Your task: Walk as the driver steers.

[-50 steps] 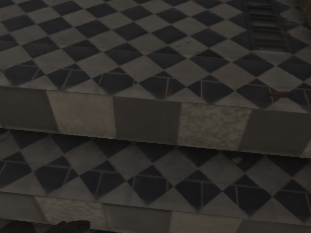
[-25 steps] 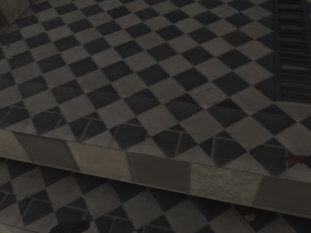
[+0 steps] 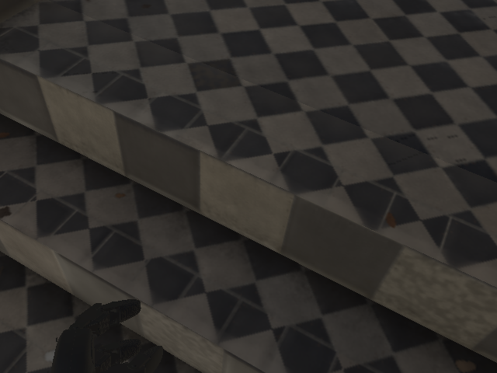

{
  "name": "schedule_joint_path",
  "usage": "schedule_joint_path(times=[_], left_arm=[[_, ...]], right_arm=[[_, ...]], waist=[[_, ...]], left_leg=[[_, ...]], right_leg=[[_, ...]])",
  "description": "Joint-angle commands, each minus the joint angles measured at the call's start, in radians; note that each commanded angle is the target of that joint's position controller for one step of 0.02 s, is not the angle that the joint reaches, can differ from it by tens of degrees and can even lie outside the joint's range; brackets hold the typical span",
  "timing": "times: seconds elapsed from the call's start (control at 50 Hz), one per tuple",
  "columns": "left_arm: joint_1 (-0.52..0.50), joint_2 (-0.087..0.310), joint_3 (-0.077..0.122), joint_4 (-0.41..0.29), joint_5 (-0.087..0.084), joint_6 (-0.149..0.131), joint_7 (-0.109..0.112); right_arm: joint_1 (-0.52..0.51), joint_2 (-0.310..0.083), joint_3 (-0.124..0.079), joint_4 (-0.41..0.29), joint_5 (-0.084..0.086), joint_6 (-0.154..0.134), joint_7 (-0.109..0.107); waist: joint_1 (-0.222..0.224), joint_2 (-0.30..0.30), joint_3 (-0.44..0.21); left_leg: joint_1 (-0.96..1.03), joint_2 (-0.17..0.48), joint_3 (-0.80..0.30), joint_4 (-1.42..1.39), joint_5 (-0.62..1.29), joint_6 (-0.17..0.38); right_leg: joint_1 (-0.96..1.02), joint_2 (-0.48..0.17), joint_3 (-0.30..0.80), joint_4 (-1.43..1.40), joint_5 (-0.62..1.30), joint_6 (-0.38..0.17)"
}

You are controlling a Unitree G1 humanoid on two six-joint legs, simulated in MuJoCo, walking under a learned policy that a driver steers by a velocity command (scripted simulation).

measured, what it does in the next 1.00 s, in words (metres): goes down, backwards, turning right: right foot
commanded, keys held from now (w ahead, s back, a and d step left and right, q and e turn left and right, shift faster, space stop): q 0.02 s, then no key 0.08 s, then e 0.86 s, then w+e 0.04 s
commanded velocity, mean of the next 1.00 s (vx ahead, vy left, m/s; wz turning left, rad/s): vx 0.00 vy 0.00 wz -0.25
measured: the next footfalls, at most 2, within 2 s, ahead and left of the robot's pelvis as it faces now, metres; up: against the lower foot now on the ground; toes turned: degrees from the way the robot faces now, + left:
right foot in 0.48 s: -0.11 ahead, -0.08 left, +0.00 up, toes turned +0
left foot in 1.16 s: -0.15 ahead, +0.28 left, -0.20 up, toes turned -14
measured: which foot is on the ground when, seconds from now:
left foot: down 0.00-0.48, up 0.50-1.00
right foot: up 0.00-0.46, down 0.48-1.00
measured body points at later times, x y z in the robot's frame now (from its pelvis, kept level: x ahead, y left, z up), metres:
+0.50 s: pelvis -0.11 +0.02 -0.04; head -0.14 +0.01 +0.41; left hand -0.01 +0.26 -0.17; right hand -0.07 -0.22 -0.18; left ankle +0.00 +0.11 -0.75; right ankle -0.15 -0.08 -0.77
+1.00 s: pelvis -0.17 +0.08 -0.07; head -0.14 +0.06 +0.38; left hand +0.05 +0.28 -0.17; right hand -0.05 -0.20 -0.17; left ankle -0.15 +0.24 -0.70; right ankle -0.15 -0.07 -0.76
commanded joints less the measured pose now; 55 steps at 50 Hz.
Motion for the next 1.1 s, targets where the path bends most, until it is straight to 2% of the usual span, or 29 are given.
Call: schedule_joint_path(times=[0.02, 0.04, 0.08, 0.1, 0.14, 0.2, 0.28, 0.36, 0.42, 0.44, 0.48, 0.5, 0.52, 0.56, 0.58, 0.62, 0.64, 0.68, 0.74, 0.76, 0.8, 0.84, 0.94, 0.96, 1.0, 1.04, 1.06, 1.08, 1.1], left_arm=[[-0.220, -0.106, -0.076, -0.151, 0.037, -0.049, -0.054], [-0.197, -0.103, -0.076, -0.143, 0.045, -0.044, -0.058], [-0.129, -0.085, -0.076, -0.136, 0.043, -0.019, -0.048], [-0.126, -0.064, -0.068, -0.093, 0.046, 0.003, -0.041], [-0.127, -0.049, -0.065, -0.061, 0.052, 0.036, -0.035], [-0.054, -0.058, -0.066, 0.008, 0.035, 0.060, -0.047], [-0.020, -0.026, -0.053, 0.065, 0.042, 0.068, -0.043], [0.032, 0.036, -0.031, 0.098, 0.040, 0.071, -0.048], [0.161, 0.032, -0.032, 0.181, 0.008, 0.067, -0.039], [0.243, 0.043, -0.027, 0.240, 0.009, 0.067, -0.021], [0.280, 0.041, -0.036, 0.297, 0.005, 0.030, -0.010], [0.228, 0.082, -0.033, 0.262, 0.010, 0.011, -0.007], [0.165, 0.090, -0.032, 0.210, 0.014, -0.005, -0.006], [0.070, 0.096, -0.028, 0.177, 0.014, -0.025, -0.013], [0.100, 0.132, -0.013, 0.165, 0.030, -0.018, -0.013], [0.252, 0.156, -0.007, 0.168, 0.041, -0.023, -0.002], [0.282, 0.162, -0.007, 0.161, 0.030, -0.025, -0.002], [0.305, 0.186, 0.011, 0.151, 0.023, -0.026, 0.000], [0.336, 0.192, 0.018, 0.126, 0.029, -0.027, 0.012], [0.331, 0.191, 0.020, 0.113, 0.034, -0.026, 0.010], [0.317, 0.178, 0.023, 0.109, 0.034, -0.040, 0.013], [0.251, 0.179, 0.025, 0.100, 0.032, -0.027, 0.020], [0.140, 0.204, 0.046, 0.073, 0.035, -0.061, 0.022], [0.156, 0.207, 0.050, 0.085, 0.051, -0.054, 0.028], [0.168, 0.218, 0.056, 0.086, 0.068, -0.051, 0.034], [0.070, 0.185, 0.047, 0.061, 0.064, -0.047, 0.053], [0.052, 0.153, 0.036, 0.055, 0.056, -0.038, 0.052], [0.069, 0.122, 0.025, 0.041, 0.054, -0.031, 0.070], [0.127, 0.086, 0.019, 0.039, 0.074, -0.037, 0.079]], right_arm=[[0.118, -0.129, -0.032, -0.030, 0.010, 0.009, -0.048], [0.097, -0.106, -0.026, -0.044, 0.027, 0.002, -0.056], [-0.008, -0.164, -0.043, -0.073, 0.030, -0.016, -0.077], [-0.002, -0.073, -0.017, -0.071, 0.043, -0.007, -0.086], [0.047, -0.037, -0.003, -0.056, 0.044, -0.005, -0.091], [0.052, -0.003, 0.012, -0.036, 0.034, -0.007, -0.093], [0.008, 0.013, 0.019, -0.019, 0.022, 0.003, -0.096], [0.002, -0.028, 0.002, 0.017, 0.016, 0.024, -0.122], [0.073, -0.057, -0.020, 0.087, 0.014, 0.078, -0.114], [0.121, -0.042, -0.019, 0.126, 0.030, 0.093, -0.096], [0.145, -0.016, -0.035, 0.149, 0.027, 0.091, -0.056], [0.103, 0.029, -0.025, 0.118, 0.029, 0.077, -0.033], [0.027, 0.032, -0.020, 0.086, 0.005, 0.082, -0.030], [-0.019, 0.000, -0.020, 0.064, -0.006, 0.097, -0.043], [-0.053, -0.047, -0.018, 0.031, -0.001, 0.091, -0.046], [-0.222, -0.048, 0.002, -0.057, -0.001, 0.078, -0.046], [-0.227, -0.027, 0.010, -0.060, 0.009, 0.088, -0.052], [-0.169, -0.030, 0.017, -0.071, -0.012, 0.096, -0.047], [-0.172, -0.015, 0.029, -0.106, -0.006, 0.103, -0.047], [-0.180, -0.018, 0.034, -0.112, 0.004, 0.105, -0.044], [-0.208, -0.013, 0.036, -0.148, -0.028, 0.106, -0.044], [-0.222, -0.013, 0.041, -0.161, -0.021, 0.107, -0.051], [-0.227, -0.014, 0.037, -0.189, -0.002, 0.097, -0.039], [-0.215, -0.011, 0.037, -0.174, -0.006, 0.075, -0.023], [-0.242, 0.016, 0.048, -0.191, 0.011, 0.053, -0.008], [-0.184, 0.048, 0.064, -0.156, 0.025, 0.024, 0.035], [-0.113, 0.059, 0.065, -0.114, 0.064, 0.019, 0.031], [-0.068, 0.068, 0.069, -0.084, 0.080, 0.009, 0.010], [-0.079, 0.063, 0.070, -0.065, 0.094, 0.005, -0.007]], waist=[[-0.018, 0.037, -0.218], [-0.001, 0.051, -0.216], [0.053, 0.078, -0.229], [0.047, 0.048, -0.192], [0.022, 0.060, -0.144], [0.021, 0.071, -0.118], [0.022, 0.089, -0.078], [0.039, 0.118, -0.031], [0.031, 0.279, -0.025], [0.041, 0.181, -0.002], [0.026, -0.077, 0.025], [0.009, -0.240, -0.011], [0.013, -0.329, 0.046], [-0.010, -0.234, 0.069], [0.011, -0.137, 0.086], [0.097, -0.091, 0.104], [0.093, -0.130, 0.084], [0.076, -0.134, 0.004], [0.071, -0.115, -0.033], [0.076, -0.115, -0.061], [0.054, -0.114, -0.077], [0.059, -0.108, -0.068], [0.024, -0.103, -0.119], [0.039, -0.087, -0.134], [0.042, -0.113, -0.137], [0.003, -0.170, -0.137], [-0.026, -0.183, -0.089], [-0.034, -0.143, -0.017], [0.001, -0.045, 0.016]], left_leg=[[0.417, 0.165, -0.258, 0.131, 0.849, 0.157], [0.377, 0.168, -0.305, 0.087, 0.695, 0.143], [0.250, 0.253, -0.474, -0.042, 0.246, 0.223], [0.219, 0.178, -0.431, -0.057, 0.074, 0.180], [0.170, 0.128, -0.383, -0.081, -0.085, 0.130], [0.059, 0.089, -0.318, -0.089, -0.182, 0.128], [-0.062, 0.081, -0.297, -0.139, -0.306, 0.192], [-0.094, 0.083, -0.257, -0.235, -0.484, 0.174], [-0.114, 0.096, -0.198, -0.347, -0.578, 0.149], [-0.113, 0.095, -0.170, -0.275, -0.619, 0.133], [-0.174, -0.034, 0.035, 0.218, -0.446, 0.052], [-0.317, -0.062, 0.091, 0.518, -0.361, -0.021], [-0.300, -0.032, 0.043, 0.751, -0.201, -0.058], [-0.347, -0.040, 0.030, 1.007, -0.173, -0.108], [-0.398, -0.076, 0.099, 0.973, -0.179, -0.119], [-0.568, -0.054, 0.055, 0.827, -0.195, -0.131], [-0.608, -0.049, 0.044, 0.777, -0.180, -0.134], [-0.608, -0.083, 0.055, 0.838, -0.120, -0.123], [-0.582, -0.100, 0.056, 0.867, -0.107, -0.111], [-0.555, -0.107, 0.061, 0.849, -0.104, -0.114], [-0.584, -0.090, -0.042, 0.973, 0.007, -0.106], [-0.599, -0.097, -0.064, 0.989, 0.014, -0.117], [-0.489, -0.078, -0.111, 0.931, -0.057, -0.094], [-0.430, -0.081, -0.024, 0.890, -0.040, -0.076], [-0.345, -0.066, 0.005, 0.720, -0.156, -0.051], [-0.095, -0.029, -0.006, 0.419, 0.024, 0.034], [0.034, -0.010, 0.049, 0.144, 0.172, 0.040], [0.110, 0.002, 0.147, -0.109, 0.392, 0.017], [0.070, 0.008, 0.185, -0.291, 0.554, 0.000]], right_leg=[[-0.409, 0.090, 0.047, 0.308, 0.217, -0.043], [-0.404, 0.101, 0.056, 0.302, 0.246, -0.052], [-0.343, 0.104, 0.120, 0.290, 0.331, -0.058], [-0.330, 0.108, 0.104, 0.214, 0.391, -0.034], [-0.293, 0.131, 0.084, 0.109, 0.417, -0.030], [-0.148, 0.152, 0.062, 0.026, 0.467, -0.010], [0.062, 0.164, 0.087, -0.158, 0.470, 0.006], [0.302, 0.133, 0.102, -0.813, 0.295, 0.010], [0.629, 0.138, 0.058, -1.472, 0.009, -0.075], [0.708, 0.149, 0.023, -1.675, 0.096, -0.102], [0.701, 0.056, 0.225, -1.874, 0.296, -0.150], [0.672, -0.105, 0.473, -1.874, 0.260, -0.237], [0.408, -0.147, 0.605, -1.934, 0.179, -0.322], [0.358, -0.091, 0.518, -1.906, 0.225, -0.338], [0.401, -0.023, 0.440, -1.862, 0.221, -0.332], [0.636, -0.057, 0.547, -1.819, 0.358, -0.337], [0.717, -0.067, 0.583, -1.787, 0.441, -0.333], [0.765, -0.056, 0.575, -1.673, 0.688, -0.345], [0.723, -0.061, 0.631, -1.639, 0.737, -0.363], [0.714, -0.051, 0.629, -1.631, 0.703, -0.352], [0.673, -0.059, 0.691, -1.612, 0.667, -0.343], [0.618, -0.020, 0.726, -1.625, 0.437, -0.349], [0.537, -0.004, 0.783, -1.522, 0.403, -0.376], [0.502, 0.033, 0.703, -1.475, 0.343, -0.368], [0.422, 0.078, 0.674, -1.414, 0.178, -0.340], [0.221, 0.153, 0.587, -1.323, 0.070, -0.275], [0.137, 0.201, 0.495, -1.268, 0.082, -0.236], [0.111, 0.236, 0.432, -1.193, 0.118, -0.217], [0.186, 0.313, 0.370, -1.025, 0.106, -0.188]])
Over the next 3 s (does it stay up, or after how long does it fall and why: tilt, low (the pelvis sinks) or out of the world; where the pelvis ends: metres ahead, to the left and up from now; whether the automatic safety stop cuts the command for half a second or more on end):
stays up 0.67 0.25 0.34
